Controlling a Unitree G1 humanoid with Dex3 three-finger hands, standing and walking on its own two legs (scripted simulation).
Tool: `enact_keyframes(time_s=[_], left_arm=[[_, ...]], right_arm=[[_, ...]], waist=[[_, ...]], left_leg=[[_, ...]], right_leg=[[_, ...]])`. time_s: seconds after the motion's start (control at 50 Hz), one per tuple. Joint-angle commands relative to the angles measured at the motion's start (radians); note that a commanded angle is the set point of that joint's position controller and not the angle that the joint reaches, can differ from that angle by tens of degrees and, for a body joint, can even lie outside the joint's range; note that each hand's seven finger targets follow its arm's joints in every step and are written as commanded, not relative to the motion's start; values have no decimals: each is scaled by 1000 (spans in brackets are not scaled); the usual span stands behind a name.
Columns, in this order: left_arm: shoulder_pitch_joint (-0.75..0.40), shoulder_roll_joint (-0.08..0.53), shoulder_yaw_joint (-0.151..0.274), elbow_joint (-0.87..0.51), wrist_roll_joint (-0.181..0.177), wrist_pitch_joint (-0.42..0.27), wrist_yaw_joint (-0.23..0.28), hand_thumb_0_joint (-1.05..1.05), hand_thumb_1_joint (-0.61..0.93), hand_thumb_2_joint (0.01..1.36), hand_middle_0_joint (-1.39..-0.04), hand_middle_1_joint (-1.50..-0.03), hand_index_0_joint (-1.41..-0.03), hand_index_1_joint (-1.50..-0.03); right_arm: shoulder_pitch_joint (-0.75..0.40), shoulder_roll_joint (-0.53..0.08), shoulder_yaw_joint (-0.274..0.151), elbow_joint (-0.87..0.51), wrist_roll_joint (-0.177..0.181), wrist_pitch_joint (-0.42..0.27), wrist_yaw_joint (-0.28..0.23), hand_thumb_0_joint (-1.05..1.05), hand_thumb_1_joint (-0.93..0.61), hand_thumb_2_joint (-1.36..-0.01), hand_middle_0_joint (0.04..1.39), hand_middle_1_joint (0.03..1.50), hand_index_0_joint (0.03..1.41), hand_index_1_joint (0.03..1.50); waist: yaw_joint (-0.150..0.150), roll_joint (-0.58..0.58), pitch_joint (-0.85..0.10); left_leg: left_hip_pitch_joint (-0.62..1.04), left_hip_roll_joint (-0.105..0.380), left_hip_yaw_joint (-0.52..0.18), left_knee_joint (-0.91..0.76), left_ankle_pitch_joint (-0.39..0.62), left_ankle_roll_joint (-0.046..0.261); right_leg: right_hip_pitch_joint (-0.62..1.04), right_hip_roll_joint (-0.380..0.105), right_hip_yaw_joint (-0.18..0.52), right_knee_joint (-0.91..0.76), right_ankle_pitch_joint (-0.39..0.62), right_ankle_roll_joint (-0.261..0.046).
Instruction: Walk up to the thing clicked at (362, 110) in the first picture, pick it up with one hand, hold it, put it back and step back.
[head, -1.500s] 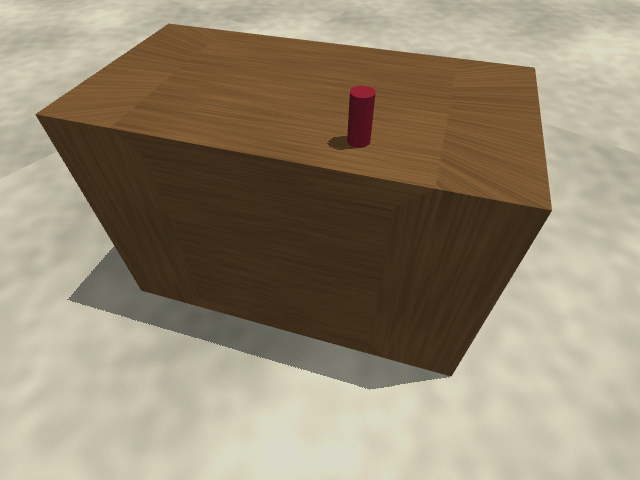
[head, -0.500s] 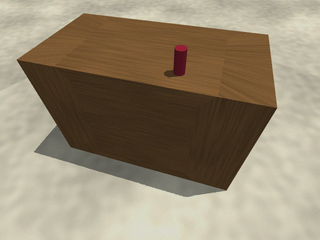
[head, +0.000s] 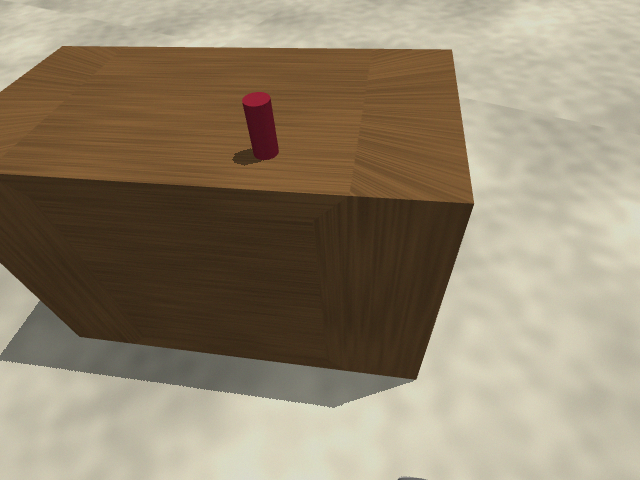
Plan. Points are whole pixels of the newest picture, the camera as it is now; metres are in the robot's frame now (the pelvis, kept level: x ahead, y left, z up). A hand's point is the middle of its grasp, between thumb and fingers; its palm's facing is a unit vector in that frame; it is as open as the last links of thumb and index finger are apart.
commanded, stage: walk up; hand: left
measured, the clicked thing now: (261, 127) +0.72 +0.13 +0.06
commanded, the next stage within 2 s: none
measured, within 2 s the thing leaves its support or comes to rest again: neither
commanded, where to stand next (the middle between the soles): +0.27 -0.01 m, yaw -9 degrees
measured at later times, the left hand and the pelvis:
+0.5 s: hand (150, 417) +0.25 +0.28 -0.13, palm faces -0.16 -0.92 -0.37, open 7.4 cm; pelvis +0.18 +0.01 +0.02, yaw -6 degrees
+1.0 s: hand (211, 312) +0.43 +0.22 -0.13, palm faces -0.20 -0.89 -0.40, open 7.3 cm; pelvis +0.26 +0.00 +0.00, yaw -9 degrees
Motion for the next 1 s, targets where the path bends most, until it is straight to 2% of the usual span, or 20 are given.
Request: enact_keyframes(time_s=[0.0,0.04,0.1,0.2,0.3,0.36,0.38,0.4,0.42,0.44,0.5,0.6,0.68,0.72,0.74,0.76,0.78,0.8,0.88,0.98], left_arm=[[57,344,69,-108,-26,-25,36,0,900,900,-200,-300,-200,-300],[21,286,52,-117,-31,-35,49,0,900,900,-200,-300,-200,-300],[42,257,36,-123,-32,-51,54,0,900,900,-200,-300,-200,-300],[86,272,36,-157,-31,-72,56,0,900,900,-200,-300,-200,-300],[107,270,25,-177,-30,-76,56,0,900,900,-200,-300,-200,-300],[56,228,1,-203,-31,-71,61,0,900,900,-200,-300,-200,-300],[90,160,-20,-211,-37,-72,64,0,900,900,-200,-300,-200,-300],[146,82,-40,-216,-52,-73,69,0,900,900,-200,-300,-200,-300],[127,208,-13,-191,-41,-63,88,0,900,900,-200,-300,-200,-300],[97,232,-15,-191,-35,-62,95,0,900,900,-200,-300,-200,-300],[110,188,-15,-173,-52,-59,78,0,900,900,-200,-300,-200,-300],[46,124,-32,-196,-62,-39,76,0,900,900,-200,-300,-200,-300],[11,134,-25,-171,-49,-37,91,0,900,900,-200,-300,-200,-300],[53,180,-7,-138,-41,-43,98,0,900,900,-200,-300,-200,-300],[66,238,12,-136,-36,-48,103,0,900,900,-200,-300,-200,-300],[83,280,22,-152,-35,-51,110,0,900,900,-200,-300,-200,-300],[33,269,5,-179,-44,-47,110,0,900,900,-200,-300,-200,-300],[-33,285,9,-194,-44,-40,118,0,900,900,-200,-300,-200,-300],[-105,235,-3,-204,-33,-13,128,0,900,900,-200,-300,-200,-300],[-108,225,0,-203,-11,4,129,0,900,900,-200,-300,-200,-300]], right_arm=[[-59,-202,-32,-133,29,-37,5,0,-900,-900,200,300,200,300],[17,-166,-21,-99,41,-36,9,0,-900,-900,200,300,200,300],[52,-149,-20,-112,26,-29,25,0,-900,-900,200,300,200,300],[-31,-140,-29,-187,5,-33,44,0,-900,-900,200,300,200,300],[-83,-119,-29,-228,10,-60,43,0,-900,-900,200,300,200,300],[90,-135,-45,-195,8,-81,29,0,-900,-900,200,300,200,300],[199,-202,-68,-174,4,-91,16,0,-900,-900,200,300,200,300],[205,-265,-78,-195,0,-99,8,0,-900,-900,200,300,200,300],[192,-278,-81,-196,28,-88,10,0,-900,-900,200,300,200,300],[173,-260,-80,-202,41,-83,7,0,-900,-900,200,300,200,300],[104,-171,-36,-226,46,-90,-6,0,-900,-900,200,300,200,300],[43,-153,-13,-255,37,-73,-23,0,-900,-900,200,300,200,300],[12,-158,-10,-254,49,-38,-23,0,-900,-900,200,300,200,300],[-18,-118,6,-258,67,-21,-20,0,-900,-900,200,300,200,300],[11,-81,18,-258,76,-17,-22,0,-900,-900,200,300,200,300],[65,-40,33,-255,80,-5,-24,0,-900,-900,200,300,200,300],[98,-79,21,-229,74,21,-38,0,-900,-900,200,300,200,300],[87,-108,10,-223,73,28,-48,0,-900,-900,200,300,200,300],[67,-126,-4,-180,70,36,-45,0,-900,-900,200,300,200,300],[40,-108,3,-169,53,23,-42,0,-900,-900,200,300,200,300]], waist=[[56,-210,61],[20,-188,33],[13,-166,16],[43,-128,29],[55,-139,5],[-62,-91,-70],[-106,98,-152],[-75,252,-165],[-83,114,-159],[-67,68,-114],[-14,21,-30],[-8,136,-31],[-6,136,-107],[51,-3,-174],[68,-140,-201],[65,-278,-238],[35,-192,-220],[30,-252,-209],[3,-227,-172],[32,-242,-218]], left_leg=[[-430,-52,-52,334,26,6],[-382,-14,-57,273,130,17],[-314,-25,-35,143,179,8],[-336,-36,-17,-48,225,-22],[-264,-73,27,-205,244,-13],[59,-127,63,-361,294,21],[212,-3,-130,-482,177,67],[366,236,-542,-555,231,153],[310,325,-644,-547,251,269],[247,338,-610,-526,375,307],[101,151,-181,-480,811,174],[22,98,15,-407,1080,179],[-33,77,24,-281,924,145],[-111,7,65,-83,690,91],[-202,-44,89,47,455,50],[-324,-149,60,208,-15,18],[-251,-129,-59,295,-106,9],[-250,-107,-51,313,-135,1],[-242,-126,-57,319,-33,-14],[-254,-128,-9,69,-6,-29]], right_leg=[[133,-315,723,-588,-563,-253],[120,-241,515,-531,-390,-205],[74,-186,398,-496,-262,-201],[85,-202,375,-498,-266,-218],[127,-188,313,-393,-26,-203],[14,-110,193,-119,249,-140],[-69,-10,97,180,264,-92],[-322,149,69,347,-187,-30],[-333,89,121,450,-305,-38],[-343,49,142,514,-294,-43],[-231,11,179,410,-136,-45],[-119,21,66,119,-16,-9],[73,43,0,-81,140,-16],[247,57,7,-208,310,-37],[322,-26,104,-202,547,-70],[379,-265,426,-241,773,-172],[262,-351,500,-255,781,-275],[230,-376,542,-246,783,-336],[85,-236,334,-218,534,-249],[154,-212,284,-154,502,-254]])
